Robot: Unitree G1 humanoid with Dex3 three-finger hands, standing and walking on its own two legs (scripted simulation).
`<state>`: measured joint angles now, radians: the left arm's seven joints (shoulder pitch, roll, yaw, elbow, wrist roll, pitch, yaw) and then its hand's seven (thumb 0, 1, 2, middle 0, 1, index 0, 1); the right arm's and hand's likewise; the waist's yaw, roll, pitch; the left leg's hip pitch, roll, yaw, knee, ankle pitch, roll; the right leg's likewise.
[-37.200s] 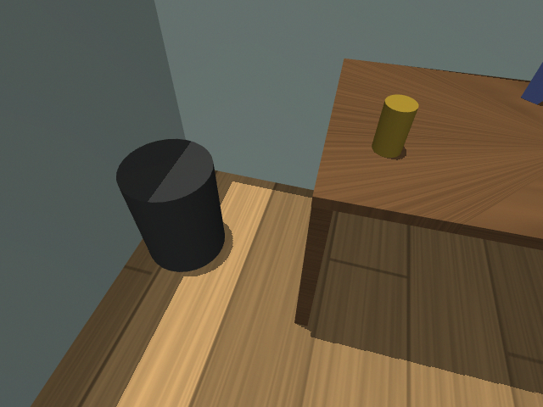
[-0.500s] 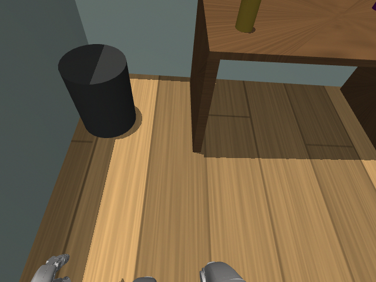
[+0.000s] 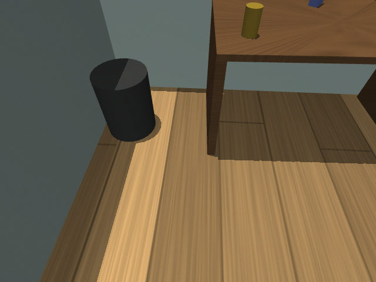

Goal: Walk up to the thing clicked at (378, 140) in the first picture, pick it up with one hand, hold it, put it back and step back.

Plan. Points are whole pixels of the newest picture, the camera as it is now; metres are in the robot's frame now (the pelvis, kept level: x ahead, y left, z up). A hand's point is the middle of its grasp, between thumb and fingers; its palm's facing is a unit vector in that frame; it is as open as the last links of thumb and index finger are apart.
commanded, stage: step back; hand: right
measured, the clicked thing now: (251, 21) +1.17 -0.22 +0.04
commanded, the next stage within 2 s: stand in 0.80 s
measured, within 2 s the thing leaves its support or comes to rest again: neither
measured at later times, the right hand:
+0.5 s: hand out of the picture +0.11 -0.28 -0.15, palm faces -0.08 +0.93 -0.35, open 7.4 cm
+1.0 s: hand (295, 271) +0.19 -0.23 -0.13, palm faces -0.06 +0.94 -0.33, open 7.4 cm
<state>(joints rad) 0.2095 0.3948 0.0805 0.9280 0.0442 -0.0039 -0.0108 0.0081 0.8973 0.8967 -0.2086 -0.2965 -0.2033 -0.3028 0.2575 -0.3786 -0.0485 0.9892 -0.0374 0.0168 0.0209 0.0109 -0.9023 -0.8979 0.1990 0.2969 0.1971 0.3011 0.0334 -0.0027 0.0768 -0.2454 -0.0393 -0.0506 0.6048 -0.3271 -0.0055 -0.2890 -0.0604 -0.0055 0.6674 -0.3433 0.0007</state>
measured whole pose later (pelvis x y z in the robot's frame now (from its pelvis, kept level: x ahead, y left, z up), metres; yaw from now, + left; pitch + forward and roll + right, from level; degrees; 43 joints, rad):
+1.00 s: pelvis +0.06 +0.01 +0.02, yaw +1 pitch -4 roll +0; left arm 0.09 0.35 0.01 1.11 0.00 -0.02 -0.01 0.01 0.90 0.90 -0.20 -0.30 -0.20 -0.30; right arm 0.05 -0.33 0.00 1.07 -0.01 -0.03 0.01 0.01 -0.90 -0.90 0.20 0.30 0.20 0.30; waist 0.02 0.00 0.06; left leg -0.16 0.01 -0.01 0.44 -0.22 -0.01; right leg -0.13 -0.04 -0.05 0.42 -0.23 0.02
